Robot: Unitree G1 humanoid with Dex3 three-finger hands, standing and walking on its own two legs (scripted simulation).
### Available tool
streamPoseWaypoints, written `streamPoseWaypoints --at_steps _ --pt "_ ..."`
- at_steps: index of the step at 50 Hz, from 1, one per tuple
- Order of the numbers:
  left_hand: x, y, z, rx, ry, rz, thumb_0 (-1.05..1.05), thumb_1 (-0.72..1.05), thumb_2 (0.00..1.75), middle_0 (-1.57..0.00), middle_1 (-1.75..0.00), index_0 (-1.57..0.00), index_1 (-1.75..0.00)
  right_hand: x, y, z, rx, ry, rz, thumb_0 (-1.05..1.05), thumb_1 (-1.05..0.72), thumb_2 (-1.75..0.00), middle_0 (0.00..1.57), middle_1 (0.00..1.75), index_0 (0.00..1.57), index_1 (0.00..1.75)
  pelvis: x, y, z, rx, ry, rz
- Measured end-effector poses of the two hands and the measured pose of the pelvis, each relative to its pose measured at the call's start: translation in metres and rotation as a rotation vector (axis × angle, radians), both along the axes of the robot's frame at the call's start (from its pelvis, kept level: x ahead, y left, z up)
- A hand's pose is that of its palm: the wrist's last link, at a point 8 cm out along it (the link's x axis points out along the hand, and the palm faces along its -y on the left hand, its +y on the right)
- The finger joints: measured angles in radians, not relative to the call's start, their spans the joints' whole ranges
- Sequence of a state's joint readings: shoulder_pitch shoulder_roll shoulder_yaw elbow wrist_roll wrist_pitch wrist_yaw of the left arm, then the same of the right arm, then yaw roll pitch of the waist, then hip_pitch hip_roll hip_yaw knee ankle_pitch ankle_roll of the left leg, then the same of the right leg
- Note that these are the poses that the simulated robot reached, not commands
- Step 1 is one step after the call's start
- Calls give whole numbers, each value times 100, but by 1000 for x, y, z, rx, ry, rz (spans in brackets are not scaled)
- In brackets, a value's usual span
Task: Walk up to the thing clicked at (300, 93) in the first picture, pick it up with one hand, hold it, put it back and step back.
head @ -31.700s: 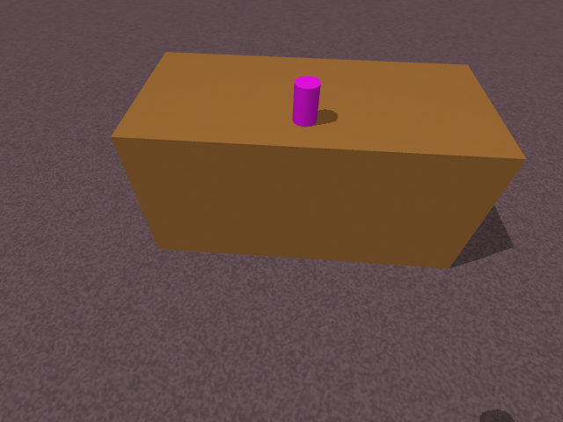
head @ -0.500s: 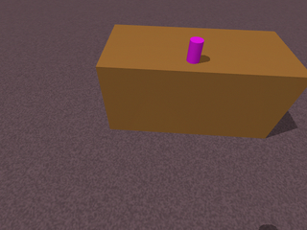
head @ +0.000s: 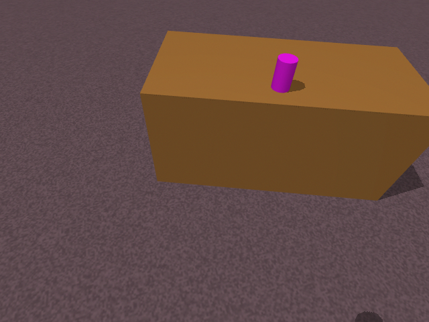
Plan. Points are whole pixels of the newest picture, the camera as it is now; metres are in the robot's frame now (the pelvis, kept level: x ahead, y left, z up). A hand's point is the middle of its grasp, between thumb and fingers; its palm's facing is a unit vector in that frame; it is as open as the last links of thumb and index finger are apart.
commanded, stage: step back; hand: right
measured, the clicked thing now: (284, 73) +1.04 -0.29 -0.10
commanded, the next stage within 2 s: stand in 0.20 s
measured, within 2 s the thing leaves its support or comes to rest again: neither
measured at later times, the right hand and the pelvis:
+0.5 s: hand out of the picture +0.10 -0.25 -0.14, palm faces -0.01 +0.94 -0.33, open 7.4 cm; pelvis +0.00 +0.00 +0.02, yaw +0 degrees
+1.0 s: hand out of the picture +0.06 -0.25 -0.14, palm faces -0.03 +0.95 -0.32, open 7.4 cm; pelvis -0.01 +0.00 +0.02, yaw +0 degrees
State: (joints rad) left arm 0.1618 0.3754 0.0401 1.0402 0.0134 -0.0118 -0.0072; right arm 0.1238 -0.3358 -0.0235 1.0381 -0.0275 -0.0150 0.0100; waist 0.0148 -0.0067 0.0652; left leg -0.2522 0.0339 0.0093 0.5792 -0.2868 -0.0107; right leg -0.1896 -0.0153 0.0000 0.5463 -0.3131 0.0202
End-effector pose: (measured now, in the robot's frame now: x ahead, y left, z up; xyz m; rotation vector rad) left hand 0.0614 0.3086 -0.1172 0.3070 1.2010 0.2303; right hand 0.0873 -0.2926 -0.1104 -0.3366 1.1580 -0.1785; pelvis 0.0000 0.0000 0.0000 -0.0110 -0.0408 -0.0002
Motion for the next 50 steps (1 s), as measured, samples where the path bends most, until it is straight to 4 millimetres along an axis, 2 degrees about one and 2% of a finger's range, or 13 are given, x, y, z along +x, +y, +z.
streamPoseWaypoints --at_steps 9,17,23,38,50 --pt "34 -1 9 8 -37 -24 0 90 89 -20 -30 -20 -30 32 10 2 26 -42 -4 1 -90 -89 21 30 20 30 9 4 5 4 2 -8" --pt "44 -7 14 -9 -39 -36 0 90 89 -20 -30 -20 -30 30 9 8 25 -33 -6 1 -90 -89 21 30 20 30 8 6 11 10 -4 -6" --pt "37 -11 15 -18 -16 -42 0 90 89 -20 -30 -20 -30 15 4 9 20 -5 -21 1 -90 -89 21 30 20 30 4 4 15 11 -7 -6" --pt "6 -13 14 -17 36 -33 0 90 89 -20 -30 -20 -30 -25 -4 5 20 68 -45 1 -90 -89 21 30 20 30 -7 1 17 10 -9 -2" --pt "-7 -11 14 -12 65 -25 0 90 89 -20 -30 -20 -30 -34 -4 2 25 96 -43 1 -90 -89 21 30 20 30 -7 0 17 8 0 1"
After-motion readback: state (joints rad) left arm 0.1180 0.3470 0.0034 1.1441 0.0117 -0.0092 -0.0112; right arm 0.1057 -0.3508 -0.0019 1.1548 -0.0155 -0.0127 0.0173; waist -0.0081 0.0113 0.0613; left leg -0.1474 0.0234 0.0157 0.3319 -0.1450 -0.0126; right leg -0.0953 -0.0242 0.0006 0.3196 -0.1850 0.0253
